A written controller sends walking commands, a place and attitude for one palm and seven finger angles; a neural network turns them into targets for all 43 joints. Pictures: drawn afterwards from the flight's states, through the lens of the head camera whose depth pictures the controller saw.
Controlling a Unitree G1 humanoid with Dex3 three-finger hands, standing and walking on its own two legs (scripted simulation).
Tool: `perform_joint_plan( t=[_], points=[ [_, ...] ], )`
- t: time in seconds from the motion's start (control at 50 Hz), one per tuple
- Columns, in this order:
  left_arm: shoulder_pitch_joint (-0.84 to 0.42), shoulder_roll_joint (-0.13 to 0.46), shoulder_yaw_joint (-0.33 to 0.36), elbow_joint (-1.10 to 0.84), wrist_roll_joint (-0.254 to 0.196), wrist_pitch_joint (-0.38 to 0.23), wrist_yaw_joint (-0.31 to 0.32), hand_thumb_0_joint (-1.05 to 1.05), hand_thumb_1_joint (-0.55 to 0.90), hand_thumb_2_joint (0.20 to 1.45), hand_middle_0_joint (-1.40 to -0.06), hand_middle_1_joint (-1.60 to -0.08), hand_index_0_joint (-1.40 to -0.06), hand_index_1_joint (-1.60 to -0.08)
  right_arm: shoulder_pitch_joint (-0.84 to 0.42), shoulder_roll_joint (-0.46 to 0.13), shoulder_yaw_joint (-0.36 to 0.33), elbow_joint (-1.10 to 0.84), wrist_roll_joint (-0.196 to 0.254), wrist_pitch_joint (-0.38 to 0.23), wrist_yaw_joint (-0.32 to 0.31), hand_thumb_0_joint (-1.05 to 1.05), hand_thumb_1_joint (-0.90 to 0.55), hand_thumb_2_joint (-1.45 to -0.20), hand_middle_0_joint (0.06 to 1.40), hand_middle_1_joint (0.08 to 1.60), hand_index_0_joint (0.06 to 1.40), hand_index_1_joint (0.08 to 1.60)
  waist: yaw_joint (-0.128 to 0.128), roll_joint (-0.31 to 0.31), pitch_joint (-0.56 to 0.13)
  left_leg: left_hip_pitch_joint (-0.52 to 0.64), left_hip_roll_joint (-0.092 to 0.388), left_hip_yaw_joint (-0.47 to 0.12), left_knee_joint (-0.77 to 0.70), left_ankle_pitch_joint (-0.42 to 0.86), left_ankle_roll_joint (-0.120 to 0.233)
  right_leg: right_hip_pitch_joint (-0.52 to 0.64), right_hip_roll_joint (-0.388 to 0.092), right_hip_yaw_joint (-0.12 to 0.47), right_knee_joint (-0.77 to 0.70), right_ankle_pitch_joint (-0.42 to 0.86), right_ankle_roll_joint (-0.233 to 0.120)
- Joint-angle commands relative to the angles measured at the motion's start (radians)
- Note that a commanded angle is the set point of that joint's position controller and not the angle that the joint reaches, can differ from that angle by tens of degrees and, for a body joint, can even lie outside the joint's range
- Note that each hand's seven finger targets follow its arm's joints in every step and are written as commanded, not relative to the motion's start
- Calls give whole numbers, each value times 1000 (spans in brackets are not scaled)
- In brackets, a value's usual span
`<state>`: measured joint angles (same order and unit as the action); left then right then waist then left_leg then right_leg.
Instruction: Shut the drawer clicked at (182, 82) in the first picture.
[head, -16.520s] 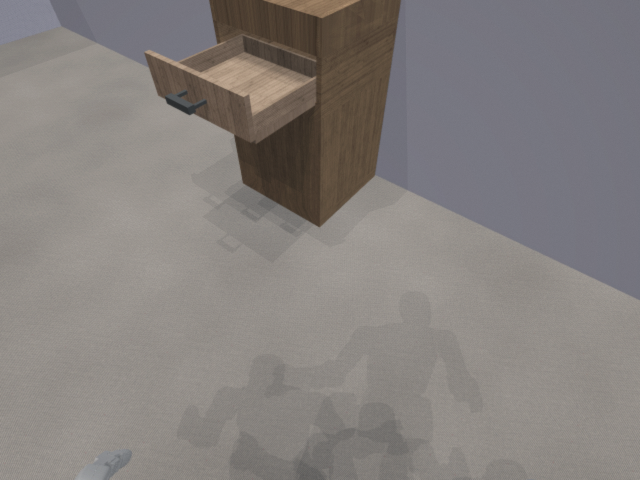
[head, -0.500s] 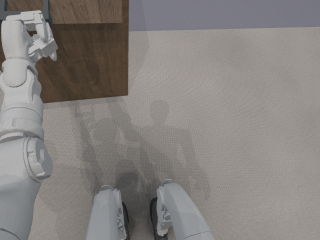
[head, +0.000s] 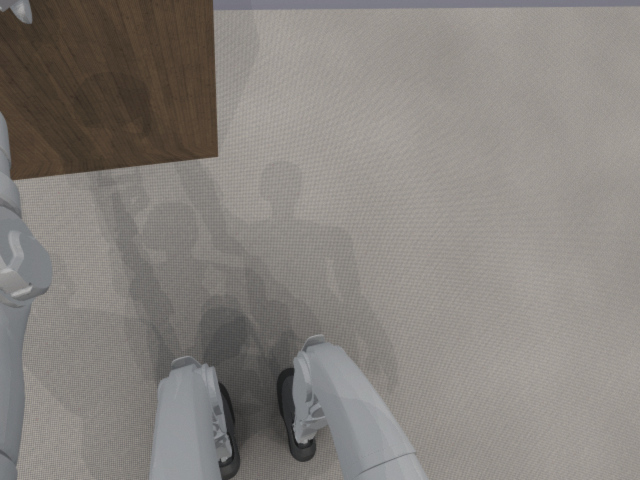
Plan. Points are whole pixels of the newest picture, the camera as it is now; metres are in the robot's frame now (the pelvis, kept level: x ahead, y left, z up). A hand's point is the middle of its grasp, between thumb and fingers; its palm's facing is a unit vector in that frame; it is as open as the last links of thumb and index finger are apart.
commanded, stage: push the drawer shut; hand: left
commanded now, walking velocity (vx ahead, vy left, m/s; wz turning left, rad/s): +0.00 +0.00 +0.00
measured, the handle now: out of the picture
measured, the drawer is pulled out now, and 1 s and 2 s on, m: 0.00 0.00 0.00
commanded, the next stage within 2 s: pull the fist back off the drawer in 0.16 s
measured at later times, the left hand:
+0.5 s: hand out of the picture +0.62 +0.21 +0.06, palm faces +0.09 -0.99 -0.06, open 3.2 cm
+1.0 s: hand out of the picture +0.59 +0.22 +0.06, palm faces +0.12 -0.99 -0.01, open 3.3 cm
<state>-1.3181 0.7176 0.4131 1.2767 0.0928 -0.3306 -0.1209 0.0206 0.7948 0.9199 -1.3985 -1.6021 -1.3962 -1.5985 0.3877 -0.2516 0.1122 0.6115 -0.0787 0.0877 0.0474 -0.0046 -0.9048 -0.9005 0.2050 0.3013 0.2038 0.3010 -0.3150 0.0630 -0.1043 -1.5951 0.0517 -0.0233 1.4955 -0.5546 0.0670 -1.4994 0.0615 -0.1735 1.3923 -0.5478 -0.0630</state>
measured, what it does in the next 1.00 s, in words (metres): stands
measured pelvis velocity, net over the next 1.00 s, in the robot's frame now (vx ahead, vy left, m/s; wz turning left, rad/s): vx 0.02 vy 0.01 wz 0.01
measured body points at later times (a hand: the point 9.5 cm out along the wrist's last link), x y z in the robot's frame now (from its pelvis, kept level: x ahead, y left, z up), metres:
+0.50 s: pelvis -0.02 +0.00 -0.01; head +0.22 +0.06 +0.36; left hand +0.61 +0.26 +0.07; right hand -0.08 -0.24 -0.08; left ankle +0.05 +0.08 -0.56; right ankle +0.04 -0.09 -0.56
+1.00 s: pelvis +0.02 +0.01 +0.02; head +0.23 +0.06 +0.42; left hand +0.58 +0.27 +0.06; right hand +0.01 -0.24 -0.07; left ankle +0.05 +0.08 -0.56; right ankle +0.04 -0.09 -0.56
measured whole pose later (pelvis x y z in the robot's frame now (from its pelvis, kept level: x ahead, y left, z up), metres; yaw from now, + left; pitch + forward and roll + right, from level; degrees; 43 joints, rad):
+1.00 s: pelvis +0.02 +0.01 +0.02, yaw +0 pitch +35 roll -8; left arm -1.05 0.58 0.43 1.09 0.00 -0.32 -0.12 0.02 0.90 0.90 -1.40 -1.60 -1.40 -1.60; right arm 0.37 -0.25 0.08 0.61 -0.06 0.05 0.07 0.00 -0.90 -0.90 0.21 0.30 0.20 0.30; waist -0.25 0.06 -0.14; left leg -1.46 0.05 0.00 1.41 -0.57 0.08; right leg -1.37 0.07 -0.14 1.31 -0.55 -0.05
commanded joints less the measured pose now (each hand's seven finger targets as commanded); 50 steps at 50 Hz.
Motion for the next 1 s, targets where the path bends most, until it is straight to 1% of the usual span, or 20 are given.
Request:
perform_joint_plan(
  t=[0.0,0.04,0.06,0.16,0.24,0.3,0.34,0.36,0.42,0.46,0.52,0.58,0.64,0.68,0.7,0.76,0.84,0.9,0.94,0.98],
  points=[
    [-613,230,-6,-248,-2,-46,24,0,900,900,-1400,-1600,-1400,-1600,274,-230,-74,13,-1,-3,-12,0,-900,-900,200,300,200,300,-75,321,-660,674,20,-173,-125,398,-16,157,12,108,-157,221,32],
    [-636,247,-5,-233,6,-34,30,0,900,900,-1400,-1600,-1400,-1600,284,-230,-69,16,-1,-6,-15,0,-900,-900,200,300,200,300,-85,308,-652,631,16,-162,-117,367,-9,170,13,115,-160,207,34],
    [-676,227,-29,-246,8,-36,30,0,900,900,-1400,-1600,-1400,-1600,285,-225,-67,21,-3,-12,-15,0,-900,-900,200,300,200,300,-98,349,-641,644,18,-166,-118,366,-10,141,13,115,-160,204,32],
    [-723,237,-54,-227,22,-31,34,0,900,900,-1400,-1600,-1400,-1600,287,-231,-57,33,-8,-26,-21,0,-900,-900,200,300,200,300,-120,394,-606,638,19,-175,-118,302,-11,86,13,111,-156,162,27],
    [-742,243,-77,-214,22,-17,28,0,900,900,-1400,-1600,-1400,-1600,283,-235,-47,36,-7,-39,-28,0,-900,-900,200,300,200,300,-136,395,-603,607,18,-166,-112,272,-6,97,13,116,-160,148,29],
    [-732,237,-82,-212,24,-3,19,0,900,900,-1400,-1600,-1400,-1600,282,-237,-47,28,-7,-44,-27,0,-900,-900,200,300,200,300,-125,423,-608,625,18,-178,-122,255,-10,84,14,111,-156,141,25],
    [-713,284,-47,-212,21,11,12,0,900,900,-1400,-1600,-1400,-1600,286,-241,-43,22,-6,-44,-30,0,-900,-900,200,300,200,300,-113,400,-617,589,17,-166,-117,244,-7,125,15,118,-159,137,26],
    [-710,280,-51,-221,21,11,8,0,900,900,-1400,-1600,-1400,-1600,291,-239,-42,18,-5,-46,-28,0,-900,-900,200,300,200,300,-108,430,-628,617,17,-172,-126,257,-9,115,15,113,-155,141,24],
    [-671,286,-42,-206,12,35,-3,0,900,900,-1400,-1600,-1400,-1600,281,-242,-38,5,0,-46,-32,0,-900,-900,200,300,200,300,-100,374,-598,557,19,-166,-132,202,-6,143,15,120,-164,113,28],
    [-653,268,-39,-236,7,35,-6,0,900,900,-1400,-1600,-1400,-1600,286,-237,-43,-1,0,-51,-28,0,-900,-900,200,300,200,300,-85,395,-622,597,21,-173,-143,219,-9,135,16,111,-159,121,26],
    [-580,294,9,-263,-12,38,-7,0,900,900,-1400,-1600,-1400,-1600,280,-243,-48,-11,4,-48,-28,0,-900,-900,200,300,200,300,-53,362,-650,619,26,-181,-161,230,-15,159,16,105,-159,131,28],
    [-525,239,-2,-306,-21,31,-5,0,900,900,-1400,-1600,-1400,-1600,279,-240,-60,-13,6,-50,-19,0,-900,-900,200,300,200,300,-36,374,-665,680,31,-192,-177,262,-22,139,16,96,-157,148,27],
    [-461,245,23,-310,-31,33,5,0,900,900,-1400,-1600,-1400,-1600,278,-240,-64,-16,9,-48,-15,0,-900,-900,200,300,200,300,-24,311,-645,653,32,-183,-189,265,-20,176,17,99,-167,147,29],
    [-396,225,34,-328,-41,23,4,0,900,900,-1400,-1600,-1400,-1600,275,-237,-71,-23,11,-48,-9,0,-900,-900,200,300,200,300,0,312,-671,683,29,-176,-195,317,-25,203,17,98,-171,173,27],
    [-363,254,67,-356,-48,16,5,0,900,900,-1400,-1600,-1400,-1600,275,-237,-75,-23,12,-44,-9,0,-900,-900,200,300,200,300,16,307,-691,693,31,-168,-194,353,-26,230,16,100,-172,196,28],
    [-261,159,29,-371,-63,0,-2,0,900,900,-1400,-1600,-1400,-1600,265,-224,-86,-26,15,-43,1,0,-900,-900,200,300,200,300,27,280,-677,715,29,-157,-202,413,-27,255,17,102,-183,237,27],
    [-181,116,30,-384,-98,-20,-10,0,900,900,-1400,-1600,-1400,-1600,253,-222,-101,-19,23,-34,3,0,-900,-900,200,300,200,300,36,203,-643,698,24,-139,-212,431,-26,313,17,110,-204,275,31],
    [-224,96,30,-446,-112,-64,-1,0,900,900,-1400,-1600,-1400,-1600,243,-217,-112,-3,20,-38,7,0,-900,-900,200,300,200,300,39,257,-672,768,19,-139,-207,505,-34,296,12,113,-200,317,30],
    [-224,94,32,-447,-112,-91,5,0,900,900,-1400,-1600,-1400,-1600,245,-213,-116,8,18,-35,7,0,-900,-900,200,300,200,300,34,238,-671,788,17,-138,-204,548,-36,313,11,113,-201,355,30],
    [-210,36,-7,-444,-111,-114,4,0,900,900,-1400,-1600,-1400,-1600,239,-209,-123,17,16,-33,13,0,-900,-900,200,300,200,300,34,276,-666,851,17,-147,-204,602,-45,275,7,109,-201,366,28]
  ],
)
